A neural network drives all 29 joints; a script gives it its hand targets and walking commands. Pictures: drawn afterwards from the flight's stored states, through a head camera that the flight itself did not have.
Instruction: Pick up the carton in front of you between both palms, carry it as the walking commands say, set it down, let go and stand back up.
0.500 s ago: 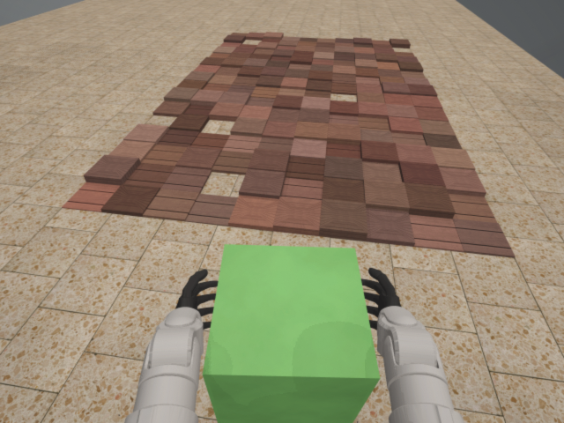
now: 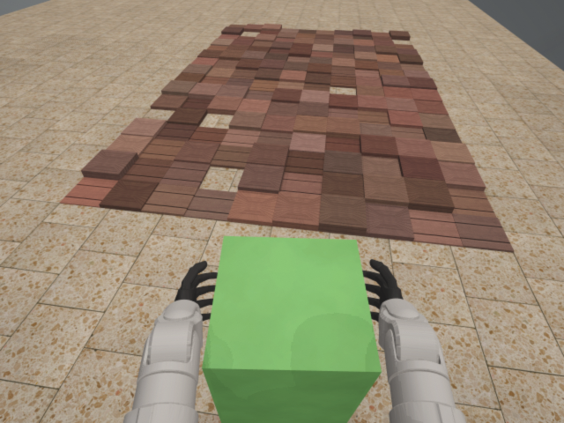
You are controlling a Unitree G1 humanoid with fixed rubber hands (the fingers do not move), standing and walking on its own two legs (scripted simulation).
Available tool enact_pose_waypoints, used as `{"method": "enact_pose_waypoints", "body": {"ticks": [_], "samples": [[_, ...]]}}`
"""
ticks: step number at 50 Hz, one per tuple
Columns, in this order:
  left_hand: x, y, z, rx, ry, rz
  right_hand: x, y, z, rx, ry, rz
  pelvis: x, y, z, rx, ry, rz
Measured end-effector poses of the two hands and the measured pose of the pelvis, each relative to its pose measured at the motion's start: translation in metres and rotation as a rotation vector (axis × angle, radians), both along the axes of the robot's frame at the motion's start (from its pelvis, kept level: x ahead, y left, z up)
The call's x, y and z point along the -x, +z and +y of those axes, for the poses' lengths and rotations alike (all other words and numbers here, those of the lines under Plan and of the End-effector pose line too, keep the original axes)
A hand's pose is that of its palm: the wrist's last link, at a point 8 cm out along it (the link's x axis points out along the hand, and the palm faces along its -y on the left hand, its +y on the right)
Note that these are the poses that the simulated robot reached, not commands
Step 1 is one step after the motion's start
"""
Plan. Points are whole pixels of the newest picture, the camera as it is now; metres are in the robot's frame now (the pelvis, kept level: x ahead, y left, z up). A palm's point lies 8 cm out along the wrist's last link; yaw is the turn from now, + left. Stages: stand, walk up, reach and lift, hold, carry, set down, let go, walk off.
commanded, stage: reach and lift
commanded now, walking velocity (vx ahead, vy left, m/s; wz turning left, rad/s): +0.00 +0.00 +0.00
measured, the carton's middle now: (286, 334) +0.30 +0.00 -0.05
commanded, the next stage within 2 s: hold in 0.36 s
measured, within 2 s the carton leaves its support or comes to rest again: neither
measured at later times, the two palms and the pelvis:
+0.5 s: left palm (185, 304) +0.29 +0.15 +0.05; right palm (394, 302) +0.29 -0.15 +0.05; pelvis +0.01 +0.00 +0.00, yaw +0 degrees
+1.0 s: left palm (191, 271) +0.32 +0.14 +0.08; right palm (397, 270) +0.33 -0.16 +0.08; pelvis +0.04 -0.01 -0.01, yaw +2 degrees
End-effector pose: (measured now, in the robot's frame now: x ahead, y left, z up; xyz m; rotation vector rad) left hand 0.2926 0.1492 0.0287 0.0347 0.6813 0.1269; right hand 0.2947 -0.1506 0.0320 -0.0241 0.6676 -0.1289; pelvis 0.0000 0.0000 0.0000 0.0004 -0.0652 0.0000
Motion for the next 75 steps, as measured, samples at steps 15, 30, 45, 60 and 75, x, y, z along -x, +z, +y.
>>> {"method": "enact_pose_waypoints", "body": {"ticks": [15,30,45,60,75], "samples": [[0.001,0.006,0.000,-0.010,-0.003,0.003,0.000,0.006,0.000,0.010,0.010,0.002,-0.008,0.002,-0.001,0.000,0.000,-0.016],[0.007,0.024,-0.001,0.000,0.003,-0.018,0.007,0.024,-0.001,0.004,0.002,-0.020,-0.002,0.003,-0.002,0.000,0.001,-0.054],[-0.009,0.039,-0.006,0.011,0.027,-0.092,-0.011,0.035,-0.006,-0.028,-0.009,-0.092,-0.013,-0.009,-0.008,-0.004,-0.005,0.068],[-0.089,0.055,-0.014,0.045,0.044,-0.069,-0.084,0.045,-0.014,-0.087,-0.067,-0.069,-0.128,-0.018,-0.010,0.010,-0.007,0.158],[-0.232,0.044,0.025,0.099,0.120,-0.081,-0.244,0.044,0.025,-0.090,-0.018,-0.078,-0.302,-0.028,0.015,-0.030,-0.015,0.124]]}}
